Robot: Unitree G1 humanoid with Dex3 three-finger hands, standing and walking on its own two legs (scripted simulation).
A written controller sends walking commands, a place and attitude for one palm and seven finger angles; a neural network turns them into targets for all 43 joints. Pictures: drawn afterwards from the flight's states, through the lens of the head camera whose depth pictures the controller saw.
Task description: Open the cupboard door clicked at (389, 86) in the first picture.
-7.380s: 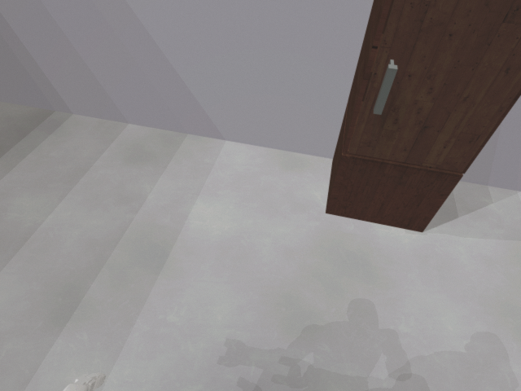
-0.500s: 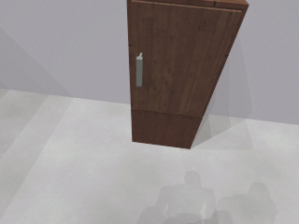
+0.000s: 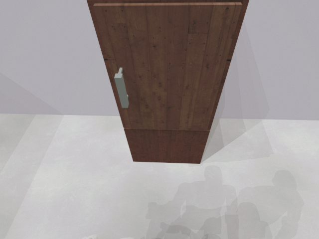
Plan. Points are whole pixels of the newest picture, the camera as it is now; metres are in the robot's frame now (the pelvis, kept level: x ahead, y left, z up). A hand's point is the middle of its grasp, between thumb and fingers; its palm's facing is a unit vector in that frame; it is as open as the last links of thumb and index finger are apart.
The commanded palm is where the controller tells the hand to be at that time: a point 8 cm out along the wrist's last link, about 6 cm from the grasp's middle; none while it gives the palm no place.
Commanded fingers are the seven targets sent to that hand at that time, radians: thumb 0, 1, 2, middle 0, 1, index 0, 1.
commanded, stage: take the last steps up to it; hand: left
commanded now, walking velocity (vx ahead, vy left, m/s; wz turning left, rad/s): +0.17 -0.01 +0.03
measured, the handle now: (123, 88) +0.64 +0.17 -0.03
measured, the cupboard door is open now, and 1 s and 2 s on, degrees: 0 0 0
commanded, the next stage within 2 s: come to a stop and stand still in 0.06 s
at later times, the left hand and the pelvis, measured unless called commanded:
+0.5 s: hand out of the picture +0.10 +0.19 -0.17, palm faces +0.04 -0.98 -0.19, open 7.4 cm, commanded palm none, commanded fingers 0.00 0.90 0.90 -0.20 -0.30 -0.20 -0.30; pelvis +0.09 +0.01 +0.01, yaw -2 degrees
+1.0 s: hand out of the picture +0.09 +0.18 -0.16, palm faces +0.06 -0.97 -0.23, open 7.3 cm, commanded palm none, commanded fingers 0.00 0.90 0.90 -0.20 -0.30 -0.20 -0.30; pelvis +0.07 -0.01 +0.01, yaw +0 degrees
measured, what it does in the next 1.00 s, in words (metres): steps on the spot: left foot, then right foot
